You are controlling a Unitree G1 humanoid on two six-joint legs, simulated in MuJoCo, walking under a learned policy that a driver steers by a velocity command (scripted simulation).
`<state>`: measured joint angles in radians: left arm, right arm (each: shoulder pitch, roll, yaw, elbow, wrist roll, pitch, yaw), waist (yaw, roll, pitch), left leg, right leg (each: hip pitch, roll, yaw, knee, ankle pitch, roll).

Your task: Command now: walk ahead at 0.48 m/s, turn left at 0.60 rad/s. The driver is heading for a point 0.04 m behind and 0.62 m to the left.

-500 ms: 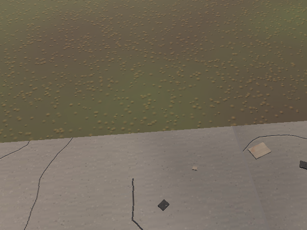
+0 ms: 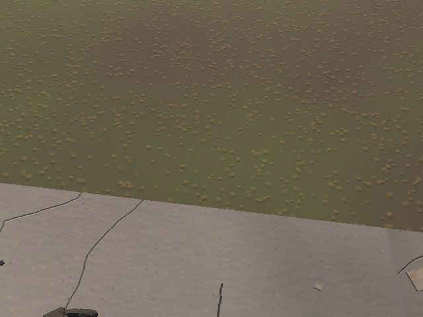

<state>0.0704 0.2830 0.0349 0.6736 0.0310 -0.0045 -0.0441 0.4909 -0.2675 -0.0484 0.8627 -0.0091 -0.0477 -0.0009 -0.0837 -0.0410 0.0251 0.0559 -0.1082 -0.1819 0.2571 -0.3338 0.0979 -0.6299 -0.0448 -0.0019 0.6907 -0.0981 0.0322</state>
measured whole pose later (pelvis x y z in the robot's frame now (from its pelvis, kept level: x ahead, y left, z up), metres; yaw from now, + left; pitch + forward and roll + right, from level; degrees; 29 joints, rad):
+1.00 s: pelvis +0.44 +0.09 +0.00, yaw +21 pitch +0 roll +1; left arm 0.21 0.22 0.02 0.89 0.02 0.04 0.03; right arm 0.26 -0.21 -0.01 0.95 -0.02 -0.04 -0.01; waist -0.02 -0.04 0.04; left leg -0.18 -0.10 0.05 0.37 -0.19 0.11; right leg -0.39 -0.05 -0.02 0.70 -0.31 0.00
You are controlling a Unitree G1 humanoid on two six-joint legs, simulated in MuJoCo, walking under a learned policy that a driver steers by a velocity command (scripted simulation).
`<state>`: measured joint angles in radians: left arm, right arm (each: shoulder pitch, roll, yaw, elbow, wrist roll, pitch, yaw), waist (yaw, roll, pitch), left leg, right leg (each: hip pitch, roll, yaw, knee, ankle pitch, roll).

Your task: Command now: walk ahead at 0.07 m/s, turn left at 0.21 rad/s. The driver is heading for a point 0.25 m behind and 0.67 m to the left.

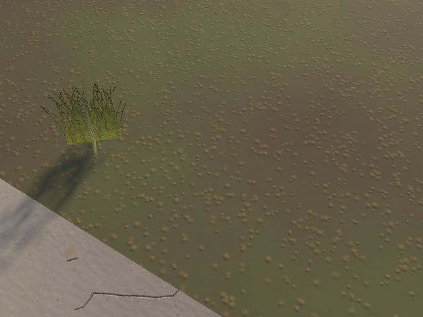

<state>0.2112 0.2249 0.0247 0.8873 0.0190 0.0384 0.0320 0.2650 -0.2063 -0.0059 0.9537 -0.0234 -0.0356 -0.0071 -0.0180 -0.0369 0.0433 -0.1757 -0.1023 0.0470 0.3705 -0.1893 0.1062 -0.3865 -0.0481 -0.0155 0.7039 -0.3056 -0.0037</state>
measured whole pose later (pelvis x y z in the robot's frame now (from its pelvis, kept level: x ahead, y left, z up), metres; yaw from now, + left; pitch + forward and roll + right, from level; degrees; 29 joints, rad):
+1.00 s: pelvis +0.02 -0.02 +0.00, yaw +2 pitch -2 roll +0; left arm 0.30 0.15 -0.02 1.15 0.01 0.00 0.04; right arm 0.29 -0.14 0.02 1.19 -0.01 -0.01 -0.05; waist 0.01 -0.01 0.02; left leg -0.11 -0.07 0.00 0.34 -0.21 0.06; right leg -0.15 0.01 -0.05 0.38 -0.21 -0.03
